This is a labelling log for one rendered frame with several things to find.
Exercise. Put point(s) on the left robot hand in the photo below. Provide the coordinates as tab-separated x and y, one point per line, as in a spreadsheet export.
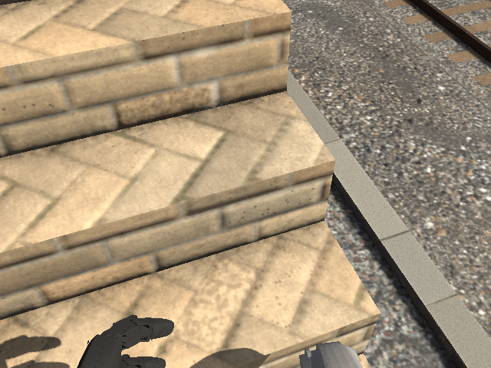
104	351

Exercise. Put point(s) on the right robot thigh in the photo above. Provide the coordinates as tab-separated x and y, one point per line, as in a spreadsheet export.
330	355

